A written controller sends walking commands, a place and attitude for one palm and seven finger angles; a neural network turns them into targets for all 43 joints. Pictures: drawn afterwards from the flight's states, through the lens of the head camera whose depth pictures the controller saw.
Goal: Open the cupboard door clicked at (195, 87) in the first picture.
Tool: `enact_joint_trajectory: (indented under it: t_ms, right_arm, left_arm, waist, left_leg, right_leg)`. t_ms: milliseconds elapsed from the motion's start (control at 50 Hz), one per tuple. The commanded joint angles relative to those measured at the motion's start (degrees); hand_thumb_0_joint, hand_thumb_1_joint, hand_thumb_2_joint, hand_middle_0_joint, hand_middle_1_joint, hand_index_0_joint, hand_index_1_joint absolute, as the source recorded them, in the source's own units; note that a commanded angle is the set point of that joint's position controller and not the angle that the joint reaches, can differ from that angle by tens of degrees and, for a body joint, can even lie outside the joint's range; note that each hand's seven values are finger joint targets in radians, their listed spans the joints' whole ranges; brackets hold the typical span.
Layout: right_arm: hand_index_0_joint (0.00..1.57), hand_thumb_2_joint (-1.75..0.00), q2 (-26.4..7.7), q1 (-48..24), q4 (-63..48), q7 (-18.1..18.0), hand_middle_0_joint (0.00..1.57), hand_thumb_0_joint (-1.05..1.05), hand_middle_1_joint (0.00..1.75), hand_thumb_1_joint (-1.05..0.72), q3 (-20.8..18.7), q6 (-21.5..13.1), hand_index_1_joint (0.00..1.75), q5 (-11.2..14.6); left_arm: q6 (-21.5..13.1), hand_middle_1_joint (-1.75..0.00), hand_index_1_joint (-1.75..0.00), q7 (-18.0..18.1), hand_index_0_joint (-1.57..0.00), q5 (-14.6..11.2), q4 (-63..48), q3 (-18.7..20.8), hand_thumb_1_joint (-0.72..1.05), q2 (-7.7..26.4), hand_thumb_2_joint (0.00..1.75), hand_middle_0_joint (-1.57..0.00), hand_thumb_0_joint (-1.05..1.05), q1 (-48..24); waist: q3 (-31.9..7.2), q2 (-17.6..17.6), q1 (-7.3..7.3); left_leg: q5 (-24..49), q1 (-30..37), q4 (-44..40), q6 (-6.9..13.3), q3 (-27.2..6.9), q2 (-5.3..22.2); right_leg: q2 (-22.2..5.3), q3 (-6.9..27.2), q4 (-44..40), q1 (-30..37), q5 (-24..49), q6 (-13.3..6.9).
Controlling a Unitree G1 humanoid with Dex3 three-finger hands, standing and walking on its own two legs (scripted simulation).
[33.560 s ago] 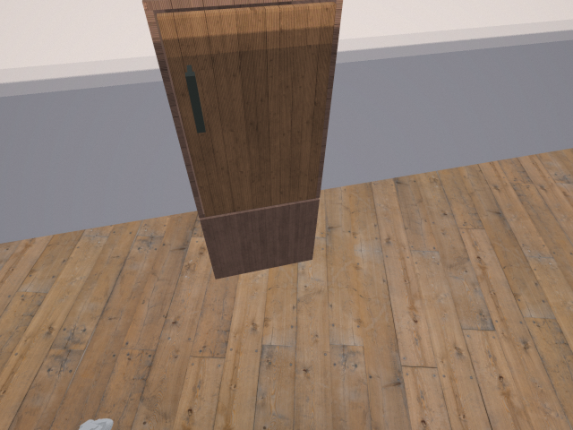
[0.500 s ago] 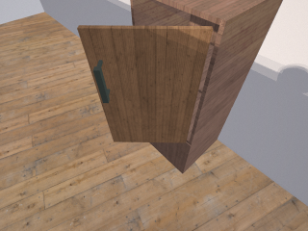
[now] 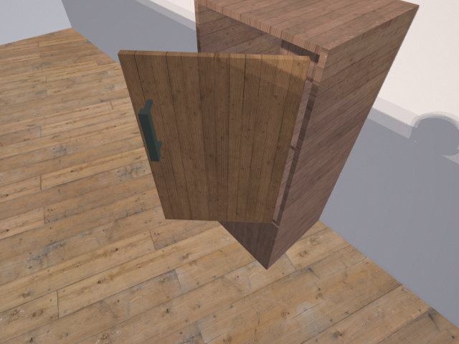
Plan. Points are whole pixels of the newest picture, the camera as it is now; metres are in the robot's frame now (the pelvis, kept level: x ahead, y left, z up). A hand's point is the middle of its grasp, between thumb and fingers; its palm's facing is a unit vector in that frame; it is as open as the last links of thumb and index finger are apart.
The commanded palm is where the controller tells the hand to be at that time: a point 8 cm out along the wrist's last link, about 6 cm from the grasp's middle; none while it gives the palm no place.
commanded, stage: look again from close up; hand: left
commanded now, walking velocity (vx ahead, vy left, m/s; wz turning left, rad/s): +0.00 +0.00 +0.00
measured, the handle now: (152, 131) +0.55 +0.21 +0.06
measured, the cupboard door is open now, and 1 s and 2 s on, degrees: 46 46 46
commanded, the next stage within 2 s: raise the hand with hooked fingers in 0.58 s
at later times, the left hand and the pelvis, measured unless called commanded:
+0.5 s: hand out of the picture +0.02 +0.19 -0.18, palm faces +0.00 -0.98 -0.18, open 7.4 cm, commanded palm none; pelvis +0.02 +0.01 +0.00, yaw +0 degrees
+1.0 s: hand (122, 303) +0.19 +0.19 -0.02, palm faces -0.01 -1.00 -0.02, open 8.1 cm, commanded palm +0.15 +0.27 -0.04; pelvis -0.02 +0.01 -0.06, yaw +2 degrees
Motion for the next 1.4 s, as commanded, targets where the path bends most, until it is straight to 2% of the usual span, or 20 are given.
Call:
enact_joint_trajectory:
  t_ms: [0, 640, 660, 680, 700, 720, 740, 760, 800, 820, 860, 900, 920, 960, 1040, 1120, 1140, 1220, 1280, 1380]
  right_arm:
    - [0.20, -0.90, -5.70, 1.32, -1.26, -0.36, 0.20, 0.00, 0.30, -0.90, -1.04, -1.62, 0.30, 0.41]
    - [0.20, -0.90, -9.46, -3.36, 0.64, -0.98, 0.20, 0.00, 0.30, -0.90, -1.35, -2.22, 0.30, 0.54]
    - [0.20, -0.90, -8.69, -5.69, -3.21, -0.63, 0.20, 0.00, 0.30, -0.90, -1.63, -2.15, 0.30, 1.25]
    - [0.20, -0.90, -17.04, -2.22, -23.08, -2.21, 0.20, 0.00, 0.30, -0.90, -3.82, -10.16, 0.30, 4.39]
    - [0.20, -0.90, -12.86, -5.64, -21.02, -3.69, 0.20, 0.00, 0.30, -0.90, -2.20, -15.80, 0.30, 2.80]
    - [0.20, -0.90, -9.93, -5.67, -21.01, -3.08, 0.20, 0.00, 0.30, -0.90, -2.69, -16.82, 0.30, 3.55]
    - [0.20, -0.90, -10.82, -3.18, -19.51, -2.37, 0.20, 0.00, 0.30, -0.90, -3.46, -16.56, 0.30, 3.29]
    - [0.20, -0.90, -12.95, -4.48, -22.91, -1.74, 0.20, 0.00, 0.30, -0.90, -5.07, -16.88, 0.30, 2.43]
    - [0.20, -0.90, -13.97, -6.15, -25.63, -0.93, 0.20, 0.00, 0.30, -0.90, -6.31, -16.41, 0.30, 1.27]
    - [0.20, -0.90, -13.98, -6.99, -27.42, -0.18, 0.20, 0.00, 0.30, -0.90, -6.28, -16.23, 0.30, 1.54]
    - [0.20, -0.90, -13.71, -9.35, -30.36, 0.78, 0.20, 0.00, 0.30, -0.90, -6.79, -15.75, 0.30, 1.63]
    - [0.20, -0.90, -14.09, -10.97, -33.53, 1.50, 0.20, 0.00, 0.30, -0.90, -7.07, -16.30, 0.30, 2.08]
    - [0.20, -0.90, -14.20, -10.54, -34.97, 1.53, 0.20, 0.00, 0.30, -0.90, -7.36, -15.86, 0.30, 2.58]
    - [0.20, -0.90, -14.25, -12.12, -39.86, 0.99, 0.20, 0.00, 0.30, -0.90, -6.63, -15.38, 0.30, 3.18]
    - [0.20, -0.90, -13.13, -9.14, -41.75, -1.10, 0.20, 0.00, 0.30, -0.90, -5.53, -14.85, 0.30, 3.59]
    - [0.20, -0.90, -13.24, -6.46, -39.68, -2.76, 0.20, 0.00, 0.30, -0.90, -3.95, -15.62, 0.30, 3.32]
    - [0.20, -0.90, -13.33, -6.44, -38.75, -3.15, 0.20, 0.00, 0.30, -0.90, -3.76, -15.84, 0.30, 3.53]
    - [0.20, -0.90, -13.98, -6.63, -37.90, -4.07, 0.20, 0.00, 0.30, -0.90, -2.84, -16.13, 0.30, 4.28]
    - [0.20, -0.90, -13.52, -6.82, -38.70, -4.12, 0.20, 0.00, 0.30, -0.90, -2.54, -16.07, 0.30, 4.34]
    - [0.20, -0.90, -13.15, -6.20, -38.20, -3.56, 0.20, 0.00, 0.30, -0.90, -2.56, -16.47, 0.30, 3.80]
  left_arm:
    - [-1.28, -0.30, -0.30, 0.23, -0.20, -0.04, -1.00, 1.20, 0.90, 6.21, 0.90, -0.20, 0.00, 2.33]
    - [-0.76, -0.30, -0.30, 0.13, -0.20, 0.25, 0.85, 1.62, 0.90, 8.58, 0.90, -0.20, 0.00, -0.26]
    - [-1.21, -0.30, -0.30, 2.68, -0.20, 0.68, 2.47, 0.99, 0.90, 5.81, 0.90, -0.20, 0.00, 4.77]
    - [-12.45, -0.32, -0.32, 2.01, -0.20, -10.61, -85.78, 12.79, 0.88, 22.05, 0.89, -0.20, 0.00, -36.85]
    - [-10.12, -0.33, -0.33, 3.46, -0.20, -5.62, -72.38, 11.47, 0.85, 18.20, 0.88, -0.20, 0.00, -10.39]
    - [-3.05, -0.34, -0.34, 4.17, -0.21, -8.09, -62.60, 3.70, 0.83, 4.52, 0.87, -0.21, 0.00, 6.33]
    - [-3.16, -0.36, -0.36, 2.84, -0.21, -9.32, -59.59, 1.83, 0.81, -1.21, 0.86, -0.21, 0.00, 3.73]
    - [-6.06, -0.37, -0.37, 1.38, -0.21, -9.91, -59.89, 3.67, 0.78, 0.39, 0.85, -0.21, 0.00, -0.38]
    - [-13.25, -0.40, -0.40, -3.32, -0.21, -11.59, -50.31, 8.36, 0.74, 0.85, 0.83, -0.21, 0.00, 10.71]
    - [-17.35, -0.42, -0.42, -6.48, -0.21, -12.00, -46.49, 9.83, 0.71, 1.43, 0.82, -0.21, 0.00, 15.60]
    - [-26.49, -0.45, -0.45, -13.97, -0.22, -14.06, -45.69, 10.90, 0.67, 0.56, 0.80, -0.22, 0.00, 18.20]
    - [-34.35, -0.48, -0.48, -21.70, -0.22, -15.45, -45.94, 13.72, 0.62, 5.09, 0.78, -0.22, 0.00, 13.78]
    - [-34.75, -0.50, -0.50, -23.36, -0.22, -15.92, -44.71, 18.34, 0.60, 9.45, 0.77, -0.22, 0.00, 13.66]
    - [-32.49, -0.53, -0.53, -25.06, -0.22, -18.69, -52.84, 18.80, 0.55, 10.59, 0.75, -0.22, 0.00, 8.32]
    - [-31.08, -0.58, -0.58, -21.55, -0.23, -20.05, -69.03, 18.71, 0.46, 12.98, 0.71, -0.23, 0.00, -7.06]
    - [-31.76, -0.64, -0.64, -20.20, -0.24, -18.04, -73.04, 14.11, 0.36, 13.41, 0.67, -0.24, 0.00, -13.14]
    - [-31.21, -0.66, -0.66, -20.85, -0.24, -17.77, -70.69, 14.45, 0.34, 14.08, 0.66, -0.24, 0.00, -13.36]
    - [-25.32, -0.72, -0.72, -24.49, -0.25, -19.42, -61.68, 17.98, 0.25, 17.48, 0.62, -0.25, 0.00, -10.11]
    - [-21.03, -0.76, -0.76, -25.16, -0.25, -20.88, -60.91, 20.77, 0.18, 18.23, 0.59, -0.25, 0.00, -7.59]
    - [-20.90, -0.84, -0.84, -24.27, -0.26, -22.45, -60.08, 24.44, 0.06, 18.74, 0.54, -0.26, 0.00, -6.27]
  waist:
    - [1.74, -0.82, 0.41]
    - [0.54, -0.15, 1.13]
    - [4.34, 3.37, 1.89]
    - [-24.86, 13.23, -3.87]
    - [-25.14, 21.02, 1.54]
    - [-16.42, 16.11, -0.24]
    - [-7.58, 4.54, -2.61]
    - [-0.92, -1.27, -2.87]
    - [-1.65, -11.22, -0.38]
    - [-2.92, -9.84, 1.26]
    - [-8.22, -14.09, 3.43]
    - [-11.69, -7.85, 3.32]
    - [-12.33, -3.78, 4.69]
    - [-17.93, 0.20, 4.77]
    - [-19.63, 3.83, 1.22]
    - [-16.29, 3.71, -3.03]
    - [-14.62, 3.55, -3.21]
    - [-13.31, 4.19, -1.50]
    - [-16.99, 3.05, 0.65]
    - [-17.54, -0.49, 1.80]
  left_leg:
    - [5.45, -0.12, -4.59, 1.15, -5.54, 4.94]
    - [15.57, 3.81, -6.47, 2.04, -6.79, 6.35]
    - [22.59, 0.74, 5.33, 0.08, -3.84, 6.51]
    - [35.36, 16.48, -1.50, -0.73, -7.62, 0.06]
    - [46.68, 25.54, -3.11, -0.81, -9.87, 4.64]
    - [46.64, 18.67, -3.43, -3.04, -8.98, 4.03]
    - [41.48, 12.99, -1.95, -2.54, -8.89, 4.45]
    - [32.30, 5.64, 1.28, -1.98, -10.05, 3.73]
    - [16.26, -6.02, 8.42, -1.55, -8.63, 1.22]
    - [15.32, -10.17, 11.57, -1.51, -7.31, -0.23]
    - [12.47, -18.46, 17.54, -2.00, -5.72, -0.94]
    - [6.03, -25.07, 22.98, -2.08, -4.84, -2.02]
    - [4.85, -26.45, 24.18, -1.82, -4.15, -2.23]
    - [0.74, -26.90, 24.93, -0.88, -3.44, -2.68]
    - [-6.64, -26.96, 26.22, 0.55, -5.41, -1.24]
    - [-6.16, -26.93, 27.73, 1.58, -6.80, -0.26]
    - [-6.81, -27.77, 27.76, 1.45, -6.90, -0.11]
    - [-6.77, -28.83, 26.44, 1.30, -6.89, -0.49]
    - [-3.48, -26.36, 23.83, 1.16, -6.69, -0.79]
    - [0.84, -25.36, 21.79, 0.82, -7.03, -0.80]
  right_leg:
    - [-8.91, 9.69, -6.14, -0.55, 9.24, 0.76]
    - [-9.49, 7.64, -3.92, 2.37, 16.94, 1.02]
    - [-12.33, 10.30, -2.85, -2.05, 34.91, 3.92]
    - [-5.72, 4.62, 2.23, 3.27, 33.55, 1.13]
    - [-3.17, 3.24, 7.26, -2.83, 14.66, 0.65]
    - [-2.86, -0.21, 10.20, -8.44, 2.91, 1.65]
    - [-2.60, -0.38, 8.50, -13.15, 1.39, 2.57]
    - [-2.41, -1.15, 6.99, -16.60, 0.77, 2.76]
    - [-1.98, -2.43, 7.76, -19.21, 5.31, 2.71]
    - [-2.40, -1.88, 10.95, -18.97, 9.63, 2.27]
    - [-2.13, -1.53, 19.65, -22.23, 11.31, 2.05]
    - [-3.04, 1.57, 24.48, -25.70, 8.01, 1.64]
    - [-3.34, 3.13, 25.18, -25.43, 5.97, 1.19]
    - [-2.99, 4.27, 25.26, -25.57, -0.65, 1.64]
    - [-2.48, 7.95, 21.37, -28.44, -13.19, 2.57]
    - [-1.99, 8.44, 19.99, -29.84, -11.89, 2.58]
    - [-2.09, 8.69, 19.18, -29.97, -12.87, 2.59]
    - [-2.66, 10.15, 15.77, -25.86, -14.70, 2.93]
    - [-3.39, 9.35, 14.67, -20.55, -10.41, 3.37]
    - [-4.01, 9.01, 14.63, -16.34, -1.27, 4.47]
